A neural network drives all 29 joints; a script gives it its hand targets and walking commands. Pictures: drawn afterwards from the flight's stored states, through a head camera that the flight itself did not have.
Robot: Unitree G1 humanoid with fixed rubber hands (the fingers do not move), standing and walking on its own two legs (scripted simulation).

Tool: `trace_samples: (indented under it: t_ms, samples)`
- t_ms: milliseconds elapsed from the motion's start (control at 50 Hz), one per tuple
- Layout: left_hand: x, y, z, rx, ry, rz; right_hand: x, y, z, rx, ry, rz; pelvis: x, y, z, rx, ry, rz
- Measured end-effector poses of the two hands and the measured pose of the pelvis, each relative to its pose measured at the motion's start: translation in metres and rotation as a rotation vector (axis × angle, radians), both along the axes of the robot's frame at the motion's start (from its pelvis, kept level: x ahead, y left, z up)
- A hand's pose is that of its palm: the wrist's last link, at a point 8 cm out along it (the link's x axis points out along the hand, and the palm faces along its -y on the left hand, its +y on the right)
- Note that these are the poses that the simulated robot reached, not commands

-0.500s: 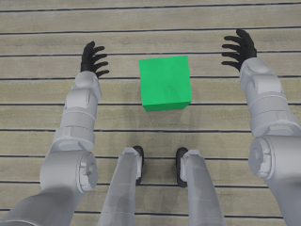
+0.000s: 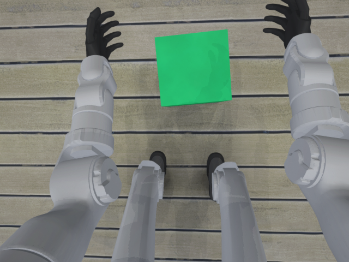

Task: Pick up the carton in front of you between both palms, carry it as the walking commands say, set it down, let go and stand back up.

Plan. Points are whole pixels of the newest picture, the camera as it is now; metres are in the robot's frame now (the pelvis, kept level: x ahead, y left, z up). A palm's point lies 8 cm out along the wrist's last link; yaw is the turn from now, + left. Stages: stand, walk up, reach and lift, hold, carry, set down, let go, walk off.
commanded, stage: reach and lift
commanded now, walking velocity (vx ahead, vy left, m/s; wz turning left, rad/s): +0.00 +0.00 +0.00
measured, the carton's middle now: (192, 75) +0.50 -0.02 -0.48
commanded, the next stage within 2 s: none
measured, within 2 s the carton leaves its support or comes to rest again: leaves its support in 1.48 s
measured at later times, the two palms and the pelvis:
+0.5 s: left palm (131, 75) +0.49 +0.17 -0.37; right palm (254, 65) +0.51 -0.20 -0.37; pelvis -0.06 +0.00 -0.21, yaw +1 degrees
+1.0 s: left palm (137, 75) +0.49 +0.16 -0.41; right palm (246, 67) +0.51 -0.19 -0.41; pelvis -0.05 +0.00 -0.24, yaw +1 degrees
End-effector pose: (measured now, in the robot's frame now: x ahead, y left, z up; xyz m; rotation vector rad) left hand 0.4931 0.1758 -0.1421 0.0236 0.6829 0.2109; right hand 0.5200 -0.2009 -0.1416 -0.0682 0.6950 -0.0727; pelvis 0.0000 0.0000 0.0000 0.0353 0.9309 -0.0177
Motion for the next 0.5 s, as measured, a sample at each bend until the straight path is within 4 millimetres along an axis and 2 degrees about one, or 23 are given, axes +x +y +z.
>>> trace_samples:
  t_ms: [140, 220, 360, 500]
  samples:
    - [-0.008, 0.000, -0.084, 0.006, 0.010, -0.003, -0.013, -0.003, -0.088, -0.015, 0.007, -0.017, -0.017, 0.002, -0.071, 0.002, 0.001, 0.002]
    - [-0.010, 0.002, -0.126, 0.010, 0.006, -0.004, -0.015, -0.005, -0.130, -0.023, -0.005, -0.016, -0.031, 0.002, -0.113, 0.005, -0.039, 0.002]
    - [-0.009, 0.000, -0.182, 0.000, 0.016, -0.003, -0.013, -0.002, -0.185, -0.019, -0.003, -0.015, -0.052, 0.002, -0.172, 0.008, -0.133, 0.002]
    - [-0.007, -0.005, -0.229, -0.010, 0.050, -0.013, -0.012, 0.004, -0.232, -0.013, 0.030, -0.013, -0.061, 0.002, -0.208, 0.009, -0.204, 0.003]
